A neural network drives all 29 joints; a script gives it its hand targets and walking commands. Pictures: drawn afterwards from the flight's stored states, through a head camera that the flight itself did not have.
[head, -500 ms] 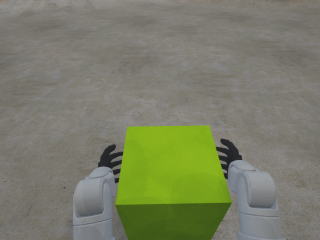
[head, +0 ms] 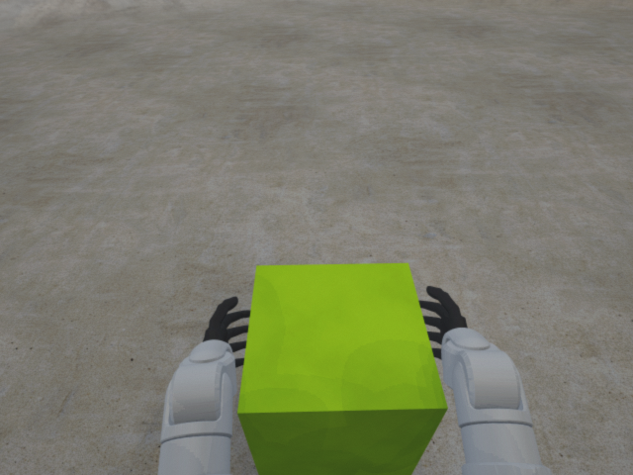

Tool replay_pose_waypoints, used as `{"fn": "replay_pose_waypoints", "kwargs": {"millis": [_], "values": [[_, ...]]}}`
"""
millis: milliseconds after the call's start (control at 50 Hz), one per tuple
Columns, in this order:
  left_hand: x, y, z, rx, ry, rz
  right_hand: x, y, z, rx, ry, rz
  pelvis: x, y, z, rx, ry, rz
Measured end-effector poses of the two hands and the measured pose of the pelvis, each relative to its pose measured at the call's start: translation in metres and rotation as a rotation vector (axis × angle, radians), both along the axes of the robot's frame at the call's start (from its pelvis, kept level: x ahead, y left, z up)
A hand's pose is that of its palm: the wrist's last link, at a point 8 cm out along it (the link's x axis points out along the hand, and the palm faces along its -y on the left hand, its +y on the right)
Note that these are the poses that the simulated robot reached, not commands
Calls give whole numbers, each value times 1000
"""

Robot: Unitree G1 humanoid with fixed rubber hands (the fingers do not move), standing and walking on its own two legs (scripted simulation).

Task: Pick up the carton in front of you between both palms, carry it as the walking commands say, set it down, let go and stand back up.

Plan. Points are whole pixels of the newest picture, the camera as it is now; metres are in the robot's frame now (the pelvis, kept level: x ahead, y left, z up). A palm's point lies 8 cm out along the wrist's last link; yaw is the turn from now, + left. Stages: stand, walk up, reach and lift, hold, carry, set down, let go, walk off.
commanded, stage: carry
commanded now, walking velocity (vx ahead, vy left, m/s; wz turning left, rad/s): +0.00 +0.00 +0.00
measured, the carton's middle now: (334, 376) +0.27 +0.00 -0.02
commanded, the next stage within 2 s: hold in 0.70 s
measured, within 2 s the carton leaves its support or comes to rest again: neither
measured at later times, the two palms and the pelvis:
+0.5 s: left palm (222, 348) +0.28 +0.15 +0.05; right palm (447, 336) +0.29 -0.15 +0.05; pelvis +0.00 +0.00 +0.00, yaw +0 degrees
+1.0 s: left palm (200, 367) +0.25 +0.17 +0.05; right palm (430, 337) +0.28 -0.12 +0.05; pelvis -0.01 +0.00 +0.01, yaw +5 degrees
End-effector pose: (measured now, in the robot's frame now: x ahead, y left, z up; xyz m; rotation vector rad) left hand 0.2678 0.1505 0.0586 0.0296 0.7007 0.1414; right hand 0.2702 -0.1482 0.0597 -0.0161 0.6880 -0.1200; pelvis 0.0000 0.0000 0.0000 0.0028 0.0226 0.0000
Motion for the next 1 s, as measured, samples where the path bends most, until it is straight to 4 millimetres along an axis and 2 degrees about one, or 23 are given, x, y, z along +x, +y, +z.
{"fn": "replay_pose_waypoints", "kwargs": {"millis": [220, 420, 700, 820, 920, 1000], "values": [[13, 0, -17, 20, -28, -16, 13, 0, -18, -17, -29, 14, -9, 0, 0, 2, 3, 1], [18, 0, -12, 17, -70, -12, 18, 0, -12, -10, -71, 11, -7, 0, -1, 0, 9, 4], [17, 2, -14, 17, -51, -10, 19, 2, -14, -12, -52, 16, -3, 1, -1, -2, 10, 3], [8, 8, -12, 25, -42, 2, 13, 8, -14, -13, -44, 34, -6, 1, 7, -6, -95, 53], [-6, 20, -11, 23, -43, 56, 15, 21, -12, -12, -47, 87, -10, -1, 8, -3, -136, 72], [-13, 22, -10, 20, -47, 79, 14, 24, -10, -11, -51, 107, -14, -4, 8, -3, -158, 84]]}}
